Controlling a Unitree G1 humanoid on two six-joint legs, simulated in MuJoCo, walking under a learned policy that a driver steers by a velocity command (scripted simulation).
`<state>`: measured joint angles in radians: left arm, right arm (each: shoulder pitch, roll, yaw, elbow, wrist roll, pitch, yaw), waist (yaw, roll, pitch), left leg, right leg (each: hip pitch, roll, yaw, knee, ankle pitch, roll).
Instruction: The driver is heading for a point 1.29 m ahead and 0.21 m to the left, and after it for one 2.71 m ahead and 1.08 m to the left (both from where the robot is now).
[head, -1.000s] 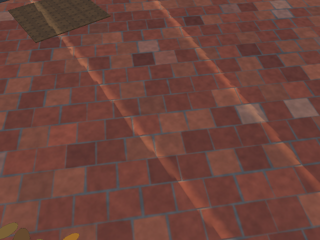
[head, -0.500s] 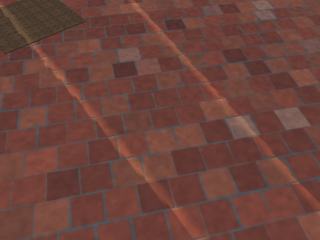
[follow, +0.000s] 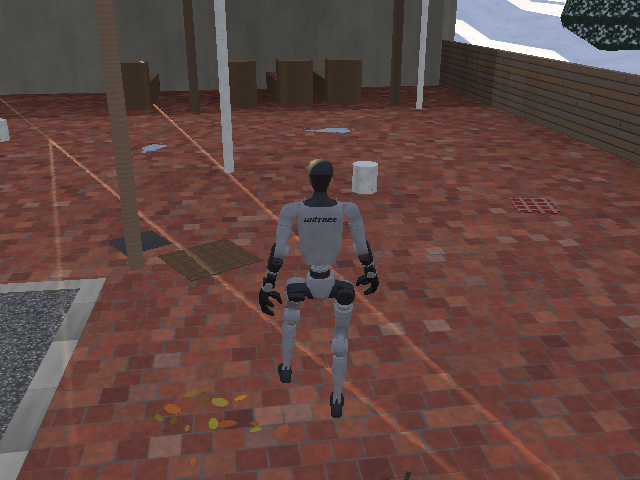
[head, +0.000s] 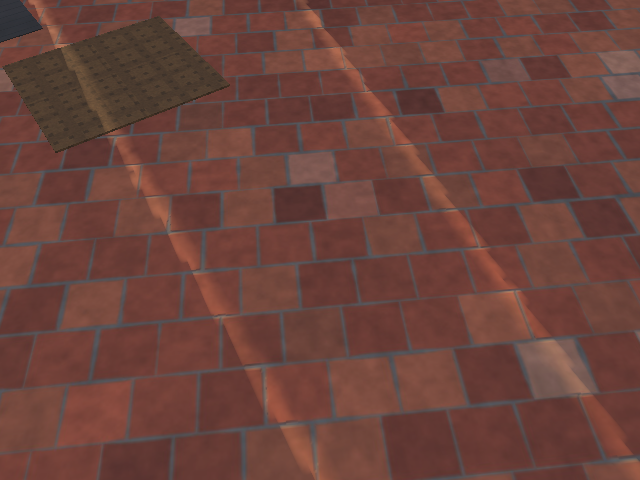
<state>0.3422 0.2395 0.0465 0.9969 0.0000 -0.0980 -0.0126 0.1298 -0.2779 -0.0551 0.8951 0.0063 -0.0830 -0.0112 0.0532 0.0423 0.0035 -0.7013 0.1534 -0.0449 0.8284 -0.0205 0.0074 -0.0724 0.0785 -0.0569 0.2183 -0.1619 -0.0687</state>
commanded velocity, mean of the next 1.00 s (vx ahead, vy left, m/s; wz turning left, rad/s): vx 0.50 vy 0.00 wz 0.06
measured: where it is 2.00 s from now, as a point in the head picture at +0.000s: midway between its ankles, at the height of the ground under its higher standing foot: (301, 252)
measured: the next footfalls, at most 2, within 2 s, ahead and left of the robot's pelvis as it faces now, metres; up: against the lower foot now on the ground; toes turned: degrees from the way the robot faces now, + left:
left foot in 0.22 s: +0.31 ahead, +0.16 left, +0.00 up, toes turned +3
right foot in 0.76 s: +0.62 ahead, -0.09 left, +0.00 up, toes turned -3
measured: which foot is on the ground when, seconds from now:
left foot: up 0.00-0.20, down 0.22-0.76, up 0.78-1.00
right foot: down 0.00-0.24, up 0.26-0.74, down 0.76-1.00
